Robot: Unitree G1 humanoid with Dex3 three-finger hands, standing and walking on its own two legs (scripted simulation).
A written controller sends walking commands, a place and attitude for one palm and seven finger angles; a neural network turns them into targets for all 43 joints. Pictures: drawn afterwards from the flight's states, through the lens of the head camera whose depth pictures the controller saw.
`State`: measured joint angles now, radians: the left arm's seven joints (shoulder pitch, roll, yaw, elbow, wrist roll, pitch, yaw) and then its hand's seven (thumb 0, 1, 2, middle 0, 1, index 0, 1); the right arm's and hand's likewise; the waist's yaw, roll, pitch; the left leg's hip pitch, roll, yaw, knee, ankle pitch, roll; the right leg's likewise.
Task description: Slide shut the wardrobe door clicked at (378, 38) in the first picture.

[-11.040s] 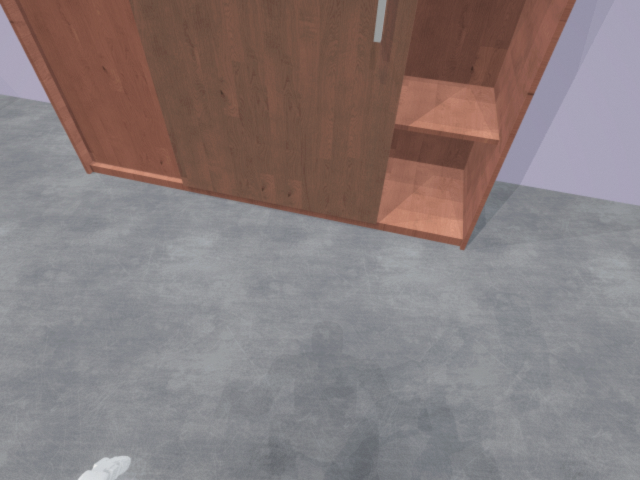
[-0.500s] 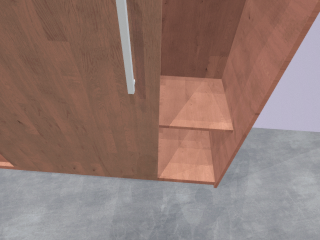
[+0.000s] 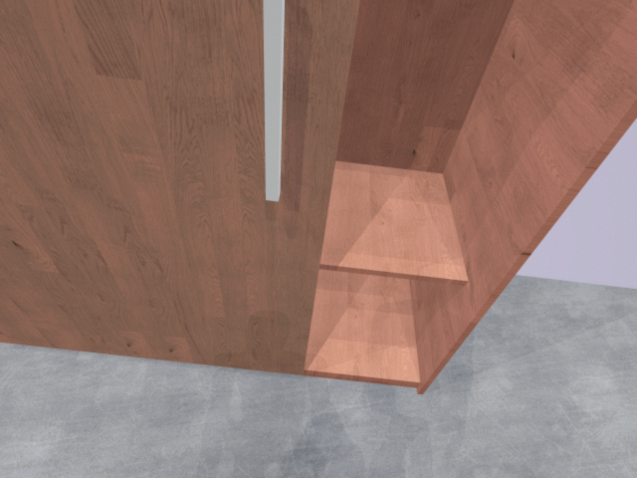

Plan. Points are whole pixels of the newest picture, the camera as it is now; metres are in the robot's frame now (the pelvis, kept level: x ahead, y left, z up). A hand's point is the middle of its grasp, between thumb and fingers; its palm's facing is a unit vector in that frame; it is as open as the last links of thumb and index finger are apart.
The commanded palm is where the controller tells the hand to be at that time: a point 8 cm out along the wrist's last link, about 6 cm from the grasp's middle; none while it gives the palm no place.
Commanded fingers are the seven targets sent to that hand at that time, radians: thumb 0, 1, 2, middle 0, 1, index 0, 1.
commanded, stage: shuffle to correct the standing spot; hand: left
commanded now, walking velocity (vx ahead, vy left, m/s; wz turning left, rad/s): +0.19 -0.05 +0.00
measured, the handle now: (275, 99) +0.52 +0.12 +0.22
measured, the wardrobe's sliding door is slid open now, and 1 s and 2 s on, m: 0.38 0.38 0.38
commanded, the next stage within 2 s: come to a stop and stand still in 0.10 s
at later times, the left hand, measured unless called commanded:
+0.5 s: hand (225, 459) +0.18 +0.14 -0.17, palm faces +0.04 -0.97 -0.23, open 7.3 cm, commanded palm none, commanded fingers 0.00 0.90 0.90 -0.20 -0.30 -0.20 -0.30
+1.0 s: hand out of the picture +0.00 +0.19 -0.17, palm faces +0.08 -0.98 -0.19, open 7.4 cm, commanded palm none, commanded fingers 0.00 0.90 0.90 -0.20 -0.30 -0.20 -0.30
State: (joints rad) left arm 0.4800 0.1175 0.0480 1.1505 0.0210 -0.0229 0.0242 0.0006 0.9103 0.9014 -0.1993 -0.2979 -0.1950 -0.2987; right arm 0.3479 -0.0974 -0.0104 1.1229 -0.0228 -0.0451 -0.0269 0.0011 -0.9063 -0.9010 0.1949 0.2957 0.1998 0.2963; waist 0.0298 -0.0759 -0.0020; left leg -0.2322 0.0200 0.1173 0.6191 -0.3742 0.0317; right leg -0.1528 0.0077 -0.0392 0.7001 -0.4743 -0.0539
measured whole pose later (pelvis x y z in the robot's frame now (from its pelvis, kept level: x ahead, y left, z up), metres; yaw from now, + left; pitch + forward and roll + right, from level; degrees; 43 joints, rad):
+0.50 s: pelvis +0.09 -0.04 -0.01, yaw +1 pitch -1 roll +0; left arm 0.14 0.15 0.05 1.00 0.02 -0.04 0.04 0.00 0.92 0.90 -0.20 -0.30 -0.19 -0.30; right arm 0.36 -0.14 -0.04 1.13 0.00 0.01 -0.04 0.00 -0.90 -0.90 0.20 0.30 0.20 0.30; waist -0.03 0.02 0.11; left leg -0.27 0.03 0.02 0.97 -0.59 -0.01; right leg -0.42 -0.08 -0.10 0.64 -0.19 -0.01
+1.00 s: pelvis +0.05 +0.00 +0.02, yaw +0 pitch +1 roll +1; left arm 0.38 0.19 0.07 1.09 0.03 0.04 0.02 0.00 0.91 0.90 -0.20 -0.30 -0.19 -0.30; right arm 0.35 -0.10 -0.01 1.05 -0.02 -0.02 -0.04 0.00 -0.92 -0.90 0.20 0.30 0.20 0.30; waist 0.02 -0.07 -0.02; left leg -0.20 -0.04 0.08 0.40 -0.21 0.06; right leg -0.41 -0.02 0.00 0.99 -0.31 0.02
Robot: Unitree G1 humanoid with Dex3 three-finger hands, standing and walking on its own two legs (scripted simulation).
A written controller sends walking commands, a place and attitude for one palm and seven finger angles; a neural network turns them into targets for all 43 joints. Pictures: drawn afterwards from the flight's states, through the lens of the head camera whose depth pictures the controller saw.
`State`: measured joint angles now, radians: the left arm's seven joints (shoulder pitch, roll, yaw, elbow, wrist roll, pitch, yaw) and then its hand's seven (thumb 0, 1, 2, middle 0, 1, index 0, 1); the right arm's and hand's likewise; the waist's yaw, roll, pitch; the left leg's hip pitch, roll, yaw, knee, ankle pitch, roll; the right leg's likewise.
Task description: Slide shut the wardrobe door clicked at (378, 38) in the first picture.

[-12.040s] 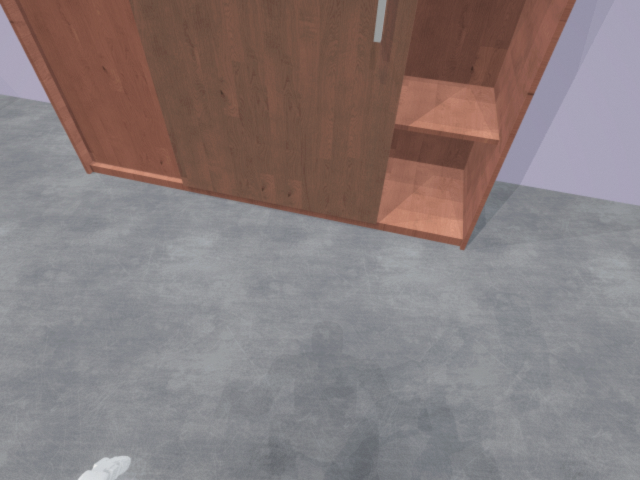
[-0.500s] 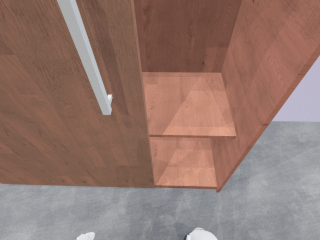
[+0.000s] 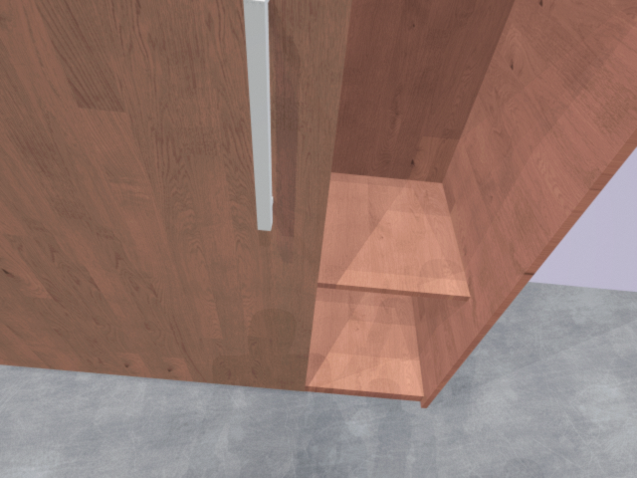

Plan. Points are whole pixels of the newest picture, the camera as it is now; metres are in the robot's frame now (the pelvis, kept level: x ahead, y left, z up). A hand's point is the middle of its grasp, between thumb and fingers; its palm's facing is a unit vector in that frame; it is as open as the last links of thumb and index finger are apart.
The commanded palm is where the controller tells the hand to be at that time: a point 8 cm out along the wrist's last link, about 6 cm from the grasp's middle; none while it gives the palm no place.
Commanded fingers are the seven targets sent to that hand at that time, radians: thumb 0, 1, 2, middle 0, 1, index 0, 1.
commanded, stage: come to a stop and stand still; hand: left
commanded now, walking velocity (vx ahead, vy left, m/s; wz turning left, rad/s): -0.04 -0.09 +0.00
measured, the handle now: (264, 130) +0.47 +0.12 +0.20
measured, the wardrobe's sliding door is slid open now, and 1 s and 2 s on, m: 0.38 0.38 0.38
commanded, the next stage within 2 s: look again from close up in 1.66 s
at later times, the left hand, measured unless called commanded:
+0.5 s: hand out of the picture -0.02 +0.12 -0.18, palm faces +0.05 -0.98 -0.18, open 7.3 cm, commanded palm none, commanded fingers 0.00 0.90 0.90 -0.20 -0.30 -0.20 -0.30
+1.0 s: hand out of the picture -0.05 +0.14 -0.18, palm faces +0.05 -0.99 -0.16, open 7.4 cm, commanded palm none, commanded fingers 0.00 0.90 0.90 -0.20 -0.30 -0.20 -0.30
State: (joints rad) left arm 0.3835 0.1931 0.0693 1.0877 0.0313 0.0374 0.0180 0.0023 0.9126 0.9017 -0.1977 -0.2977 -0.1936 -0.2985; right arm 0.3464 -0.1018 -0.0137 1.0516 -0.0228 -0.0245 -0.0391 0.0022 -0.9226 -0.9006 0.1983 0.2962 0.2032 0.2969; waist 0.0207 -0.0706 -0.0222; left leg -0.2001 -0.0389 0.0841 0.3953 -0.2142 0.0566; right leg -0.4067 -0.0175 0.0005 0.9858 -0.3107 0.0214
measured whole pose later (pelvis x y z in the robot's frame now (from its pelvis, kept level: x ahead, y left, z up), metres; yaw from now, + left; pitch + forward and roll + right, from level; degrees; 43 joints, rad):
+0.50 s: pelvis -0.01 -0.04 -0.01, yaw +1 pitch -2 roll +0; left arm 0.34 0.12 -0.01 1.10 0.01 -0.04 0.05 0.02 0.94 0.90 -0.20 -0.30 -0.20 -0.30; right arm 0.32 -0.14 0.01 1.10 -0.01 0.00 -0.02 0.01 -0.92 -0.90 0.19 0.30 0.20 0.30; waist -0.01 0.01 -0.02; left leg -0.23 0.04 0.04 0.52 -0.26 -0.02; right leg -0.16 0.05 -0.05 0.49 -0.31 -0.06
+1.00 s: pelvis -0.02 -0.02 +0.00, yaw +1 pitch -1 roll +0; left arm 0.37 0.14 -0.02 1.10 0.01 -0.03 0.04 0.00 0.91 0.90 -0.20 -0.30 -0.20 -0.30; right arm 0.31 -0.13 0.02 1.13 0.00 -0.01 -0.02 0.00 -0.91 -0.90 0.20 0.30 0.20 0.30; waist 0.01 -0.01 0.00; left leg -0.21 0.01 0.06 0.46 -0.22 0.02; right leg -0.14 0.02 -0.03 0.44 -0.27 -0.02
